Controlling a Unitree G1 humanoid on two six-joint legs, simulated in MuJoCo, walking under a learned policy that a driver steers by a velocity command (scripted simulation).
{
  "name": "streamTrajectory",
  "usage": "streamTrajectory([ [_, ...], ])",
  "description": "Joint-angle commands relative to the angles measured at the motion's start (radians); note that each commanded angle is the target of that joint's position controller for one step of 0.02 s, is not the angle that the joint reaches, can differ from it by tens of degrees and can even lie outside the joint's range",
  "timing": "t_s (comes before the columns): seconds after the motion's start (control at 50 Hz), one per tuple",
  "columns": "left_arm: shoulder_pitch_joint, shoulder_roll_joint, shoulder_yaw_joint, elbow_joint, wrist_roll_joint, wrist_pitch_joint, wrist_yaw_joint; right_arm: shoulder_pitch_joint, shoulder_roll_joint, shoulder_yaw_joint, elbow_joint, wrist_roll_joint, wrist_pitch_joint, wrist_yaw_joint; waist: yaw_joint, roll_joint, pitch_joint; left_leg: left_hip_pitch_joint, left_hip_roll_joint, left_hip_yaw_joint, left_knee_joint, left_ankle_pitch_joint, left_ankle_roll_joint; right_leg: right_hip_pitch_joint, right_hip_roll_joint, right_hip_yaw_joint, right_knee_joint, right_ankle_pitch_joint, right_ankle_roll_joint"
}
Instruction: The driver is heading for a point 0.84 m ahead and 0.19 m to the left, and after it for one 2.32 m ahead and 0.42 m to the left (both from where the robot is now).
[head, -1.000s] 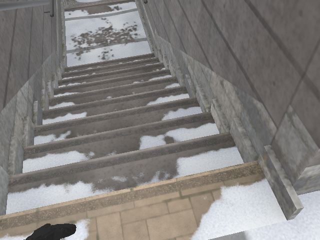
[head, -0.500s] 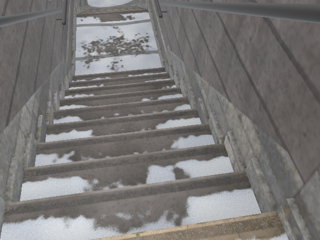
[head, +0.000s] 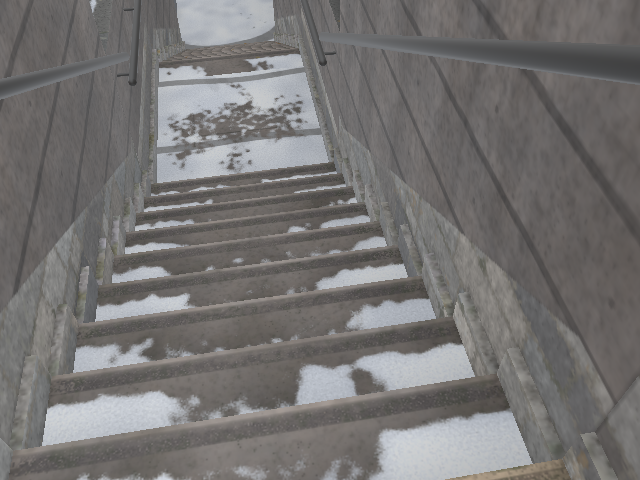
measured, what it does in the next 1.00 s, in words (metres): walks ahead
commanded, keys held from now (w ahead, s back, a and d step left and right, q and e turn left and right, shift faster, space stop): no key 0.52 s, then w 0.48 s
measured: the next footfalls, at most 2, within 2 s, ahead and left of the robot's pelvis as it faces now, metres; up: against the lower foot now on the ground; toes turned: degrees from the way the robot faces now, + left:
right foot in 1.26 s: +0.37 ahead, -0.05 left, +0.00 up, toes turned +0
left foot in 1.54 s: +0.30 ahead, +0.19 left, +0.00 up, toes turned -2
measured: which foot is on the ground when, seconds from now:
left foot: down 0.00-1.00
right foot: down 0.00-0.82, up 0.84-1.00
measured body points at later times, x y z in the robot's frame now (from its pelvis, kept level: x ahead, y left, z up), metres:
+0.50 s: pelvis +0.01 -0.01 +0.00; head +0.02 -0.01 +0.45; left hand +0.00 +0.23 -0.15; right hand +0.04 -0.25 -0.15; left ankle +0.05 +0.12 -0.73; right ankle -0.04 -0.13 -0.73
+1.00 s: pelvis +0.13 +0.07 +0.01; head +0.13 +0.08 +0.46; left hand +0.20 +0.33 -0.14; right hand +0.11 -0.17 -0.14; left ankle +0.10 +0.15 -0.73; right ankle +0.11 -0.08 -0.64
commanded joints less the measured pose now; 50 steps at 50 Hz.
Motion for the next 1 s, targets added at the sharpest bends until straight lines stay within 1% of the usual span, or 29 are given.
streamTrajectory([
  [0.02, 0.059, 0.107, 0.018, 0.000, 0.006, -0.006, 0.002, -0.002, -0.090, -0.018, -0.022, 0.004, -0.011, -0.009, 0.012, 0.009, -0.035, 0.156, 0.040, -0.051, -0.041, 0.226, 0.035, -0.118, -0.027, 0.023, -0.119, 0.149, -0.012],
  [0.12, 0.059, 0.096, 0.012, 0.031, 0.002, -0.006, -0.002, 0.012, -0.087, -0.017, 0.020, 0.006, -0.004, -0.015, 0.008, -0.008, -0.028, 0.176, 0.037, -0.049, -0.039, 0.229, 0.034, -0.119, -0.024, 0.016, -0.133, 0.168, -0.010],
  [0.16, 0.059, 0.091, 0.010, 0.047, 0.009, -0.003, -0.004, 0.019, -0.087, -0.018, 0.038, 0.006, 0.000, -0.018, 0.006, -0.014, -0.015, 0.177, 0.036, -0.048, -0.044, 0.217, 0.036, -0.124, -0.021, 0.015, -0.141, 0.163, -0.007],
  [0.22, 0.064, 0.086, 0.007, 0.065, 0.006, -0.001, -0.004, 0.021, -0.081, -0.017, 0.058, 0.006, 0.005, -0.021, 0.005, -0.016, -0.007, 0.179, 0.034, -0.047, -0.051, 0.206, 0.035, -0.122, -0.019, 0.012, -0.151, 0.159, -0.006],
  [0.52, 0.114, 0.062, -0.003, 0.123, 0.005, 0.001, 0.000, 0.045, -0.053, -0.007, 0.137, 0.006, 0.007, -0.025, 0.006, -0.010, 0.019, 0.167, 0.028, -0.041, -0.078, 0.149, 0.024, -0.123, -0.014, 0.002, -0.187, 0.108, -0.011],
  [0.54, 0.139, 0.058, -0.002, 0.135, 0.004, 0.003, 0.002, 0.058, -0.044, -0.004, 0.147, 0.006, 0.009, -0.026, 0.009, -0.018, 0.001, 0.169, 0.011, -0.022, -0.068, 0.051, 0.023, -0.114, -0.010, 0.000, -0.199, 0.008, -0.018],
  [0.56, 0.155, 0.076, 0.005, 0.140, -0.002, 0.006, 0.006, 0.055, -0.045, -0.006, 0.148, 0.011, 0.010, -0.028, 0.013, -0.040, 0.017, 0.137, -0.018, 0.008, -0.029, -0.089, 0.023, -0.124, -0.012, 0.013, -0.213, -0.136, -0.038],
  [0.58, 0.160, 0.110, 0.018, 0.133, -0.008, 0.010, 0.011, 0.047, -0.053, -0.010, 0.145, 0.017, 0.008, -0.030, 0.024, -0.082, 0.043, 0.062, -0.053, 0.049, 0.040, -0.247, 0.024, -0.124, -0.037, 0.060, -0.234, -0.297, -0.076],
  [0.6, 0.186, 0.141, 0.029, 0.125, -0.014, 0.009, 0.016, 0.007, -0.058, -0.013, 0.127, 0.018, -0.002, -0.029, 0.053, -0.124, 0.082, -0.065, -0.071, 0.072, 0.131, -0.325, 0.022, -0.100, -0.109, 0.162, -0.287, -0.439, -0.126],
  [0.62, 0.201, 0.184, 0.046, 0.117, -0.021, 0.001, 0.020, -0.047, -0.053, -0.012, 0.096, 0.021, -0.020, -0.020, 0.076, -0.184, 0.128, -0.185, -0.049, 0.070, 0.255, -0.287, 0.026, -0.078, -0.227, 0.311, -0.351, -0.495, -0.188],
  [0.64, 0.204, 0.209, 0.062, 0.110, -0.024, -0.010, 0.024, -0.074, -0.038, -0.007, 0.076, 0.026, -0.036, -0.008, 0.085, -0.196, 0.165, -0.298, 0.014, 0.016, 0.378, -0.270, 0.034, -0.059, -0.327, 0.426, -0.386, -0.455, -0.247],
  [0.66, 0.202, 0.176, 0.059, 0.104, -0.010, -0.022, 0.028, -0.075, -0.048, -0.011, 0.061, 0.034, -0.052, 0.004, 0.074, -0.169, 0.182, -0.408, 0.059, -0.028, 0.490, -0.305, 0.042, -0.007, -0.368, 0.466, -0.379, -0.361, -0.265],
  [0.68, 0.187, 0.155, 0.059, 0.095, -0.011, -0.034, 0.027, -0.048, -0.046, -0.013, 0.062, 0.042, -0.065, 0.012, 0.052, -0.156, 0.178, -0.487, 0.097, -0.060, 0.540, -0.315, 0.046, 0.051, -0.365, 0.443, -0.347, -0.273, -0.251],
  [0.7, 0.169, 0.136, 0.059, 0.081, -0.019, -0.038, 0.024, -0.034, -0.049, -0.011, 0.059, 0.044, -0.077, 0.021, 0.041, -0.138, 0.162, -0.499, 0.117, -0.067, 0.486, -0.307, 0.049, 0.080, -0.338, 0.388, -0.319, -0.208, -0.220],
  [0.72, 0.154, 0.131, 0.060, 0.069, -0.026, -0.037, 0.021, -0.048, -0.054, -0.011, 0.051, 0.041, -0.089, 0.028, 0.041, -0.123, 0.141, -0.428, 0.117, -0.045, 0.368, -0.282, 0.051, 0.061, -0.297, 0.311, -0.302, -0.138, -0.185],
  [0.74, 0.147, 0.139, 0.062, 0.062, -0.025, -0.033, 0.018, -0.053, -0.052, -0.012, 0.050, 0.036, -0.097, 0.033, 0.037, -0.126, 0.114, -0.294, 0.085, 0.007, 0.274, -0.252, 0.047, -0.006, -0.246, 0.234, -0.281, -0.098, -0.161],
  [0.76, 0.132, 0.158, 0.066, 0.056, -0.027, -0.026, 0.014, 0.000, -0.038, -0.013, 0.070, 0.036, -0.098, 0.037, 0.007, -0.130, 0.087, -0.111, 0.037, 0.071, 0.193, -0.188, 0.039, -0.116, -0.203, 0.168, -0.248, -0.105, -0.145],
  [0.78, 0.119, 0.175, 0.068, 0.049, -0.024, -0.018, 0.015, 0.087, -0.047, -0.024, 0.108, 0.041, -0.093, 0.035, -0.031, -0.121, 0.058, 0.084, -0.016, 0.127, 0.136, -0.089, 0.023, -0.235, -0.164, 0.129, -0.200, -0.128, -0.134],
  [0.8, 0.133, 0.155, 0.057, 0.042, -0.021, -0.021, 0.017, 0.185, -0.062, -0.039, 0.134, 0.040, -0.087, 0.033, -0.076, -0.083, 0.007, 0.246, -0.068, 0.158, 0.122, -0.074, 0.016, -0.297, -0.131, 0.105, -0.107, -0.048, -0.123],
  [0.82, 0.110, 0.122, 0.044, 0.033, -0.021, -0.028, 0.017, 0.288, -0.095, -0.055, 0.150, 0.038, -0.087, 0.027, -0.136, 0.040, -0.022, 0.338, 0.006, 0.041, 0.042, -0.107, 0.042, -0.348, -0.065, 0.018, 0.168, 0.089, -0.082],
  [0.84, 0.117, 0.037, 0.023, -0.009, -0.005, -0.043, 0.020, 0.387, -0.209, -0.067, 0.144, 0.021, -0.091, 0.017, -0.125, 0.365, -0.100, 0.423, 0.289, -0.453, -0.165, -0.206, 0.159, -0.515, 0.034, -0.065, 0.591, -0.128, -0.014],
  [0.86, 0.140, 0.026, 0.025, -0.034, -0.036, -0.064, 0.016, 0.387, -0.186, -0.045, 0.142, -0.001, -0.110, 0.032, -0.096, 0.367, -0.146, 0.405, 0.407, -0.854, -0.372, -0.391, 0.284, -0.605, 0.066, 0.074, 0.810, -0.173, -0.024],
  [0.88, 0.073, 0.058, 0.031, -0.063, -0.059, -0.080, 0.015, 0.273, -0.161, -0.028, 0.118, 0.011, -0.126, 0.038, -0.057, 0.205, -0.014, 0.318, 0.424, -0.798, -0.355, -0.463, 0.268, -0.703, -0.015, 0.089, 0.881, -0.099, -0.056],
  [0.9, 0.025, 0.080, 0.034, -0.075, -0.057, -0.084, 0.013, 0.209, -0.115, -0.013, 0.106, 0.011, -0.136, 0.046, -0.053, 0.076, 0.045, 0.237, 0.379, -0.630, -0.313, -0.395, 0.238, -0.697, -0.057, 0.081, 0.890, -0.013, -0.078],
  [0.92, 0.042, 0.077, 0.038, -0.063, -0.042, -0.084, 0.017, 0.157, -0.107, -0.002, 0.091, 0.003, -0.137, 0.050, -0.024, 0.037, 0.051, 0.178, 0.322, -0.490, -0.311, -0.280, 0.209, -0.653, -0.090, 0.078, 0.827, 0.071, -0.089],
  [0.94, 0.055, 0.102, 0.050, -0.060, -0.030, -0.078, 0.019, 0.135, -0.075, 0.011, 0.084, -0.004, -0.135, 0.049, -0.005, 0.063, 0.058, 0.140, 0.259, -0.360, -0.323, -0.168, 0.180, -0.595, -0.115, 0.069, 0.744, 0.124, -0.094],
  [0.96, 0.079, 0.111, 0.059, -0.054, -0.032, -0.069, 0.015, 0.151, -0.063, 0.018, 0.089, -0.009, -0.133, 0.045, 0.006, 0.119, 0.051, 0.125, 0.234, -0.290, -0.330, -0.094, 0.175, -0.539, -0.122, 0.062, 0.685, 0.147, -0.091],
  [0.98, 0.069, 0.123, 0.065, -0.057, -0.036, -0.060, 0.013, 0.189, -0.052, 0.023, 0.101, -0.007, -0.133, 0.040, 0.002, 0.109, 0.053, 0.136, 0.215, -0.250, -0.340, -0.035, 0.177, -0.524, -0.119, 0.049, 0.628, 0.157, -0.083],
  [1.0, 0.041, 0.119, 0.068, -0.067, -0.036, -0.054, 0.011, 0.218, -0.059, 0.025, 0.110, -0.005, -0.132, 0.034, 0.001, 0.091, 0.059, 0.156, 0.208, -0.220, -0.347, 0.022, 0.180, -0.536, -0.113, 0.036, 0.572, 0.176, -0.074],
])
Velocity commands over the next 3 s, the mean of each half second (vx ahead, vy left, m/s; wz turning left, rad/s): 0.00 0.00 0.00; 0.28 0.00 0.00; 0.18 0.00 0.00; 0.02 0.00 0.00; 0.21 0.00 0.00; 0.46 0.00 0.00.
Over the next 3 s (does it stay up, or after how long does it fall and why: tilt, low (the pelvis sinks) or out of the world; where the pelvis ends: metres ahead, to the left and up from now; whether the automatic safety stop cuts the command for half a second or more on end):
stays up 0.61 0.15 -0.19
